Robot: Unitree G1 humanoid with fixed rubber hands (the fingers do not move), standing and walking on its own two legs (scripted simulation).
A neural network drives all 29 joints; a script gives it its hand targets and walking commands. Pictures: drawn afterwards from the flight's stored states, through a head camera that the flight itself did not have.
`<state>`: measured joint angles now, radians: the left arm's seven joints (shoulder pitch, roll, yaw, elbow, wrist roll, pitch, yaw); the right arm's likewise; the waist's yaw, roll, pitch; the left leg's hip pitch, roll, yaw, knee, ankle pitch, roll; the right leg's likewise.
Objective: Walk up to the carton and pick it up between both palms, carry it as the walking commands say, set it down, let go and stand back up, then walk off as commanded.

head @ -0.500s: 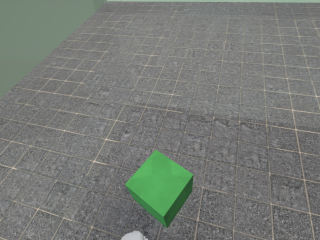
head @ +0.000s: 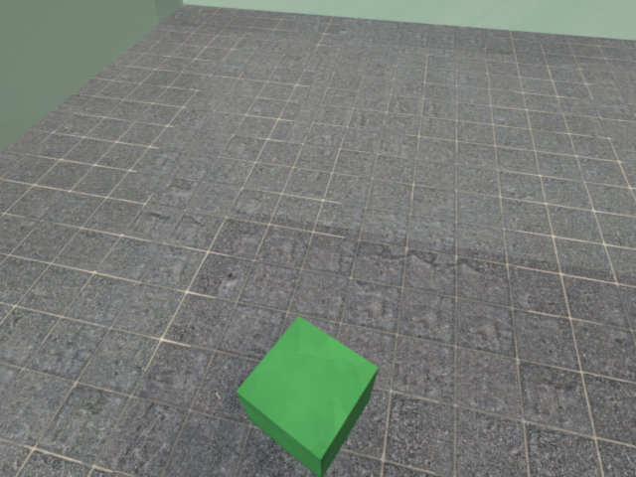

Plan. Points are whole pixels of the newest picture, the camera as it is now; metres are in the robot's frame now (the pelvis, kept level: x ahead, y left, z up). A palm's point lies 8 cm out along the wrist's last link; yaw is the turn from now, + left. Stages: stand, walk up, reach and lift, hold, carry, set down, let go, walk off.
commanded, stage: walk up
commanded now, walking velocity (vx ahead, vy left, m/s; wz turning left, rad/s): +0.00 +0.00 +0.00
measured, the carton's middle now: (309, 396) +0.43 +0.05 -0.65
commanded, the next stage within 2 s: none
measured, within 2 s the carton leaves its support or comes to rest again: neither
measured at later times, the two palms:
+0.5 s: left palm out of the picture +0.00 +0.19 -0.15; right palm out of the picture +0.00 -0.25 -0.15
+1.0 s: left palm out of the picture +0.05 +0.27 -0.12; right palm out of the picture +0.14 -0.25 -0.13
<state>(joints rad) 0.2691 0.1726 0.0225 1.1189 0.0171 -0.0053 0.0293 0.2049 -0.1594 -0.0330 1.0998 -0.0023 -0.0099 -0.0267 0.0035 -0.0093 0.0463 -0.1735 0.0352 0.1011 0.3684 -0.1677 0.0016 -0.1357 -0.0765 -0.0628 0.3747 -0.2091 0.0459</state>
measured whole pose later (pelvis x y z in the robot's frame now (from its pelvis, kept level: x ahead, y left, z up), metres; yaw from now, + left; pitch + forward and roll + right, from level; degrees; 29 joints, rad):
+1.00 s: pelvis +0.01 -0.01 +0.00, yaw +15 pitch +0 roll -1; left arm 0.14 0.23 0.06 0.89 0.02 0.04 0.04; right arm 0.21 -0.24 -0.08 0.92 -0.03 0.02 -0.01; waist -0.03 0.01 0.06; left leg -0.27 -0.02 -0.09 0.43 -0.17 0.01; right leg -0.33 -0.01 -0.02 0.78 -0.45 0.05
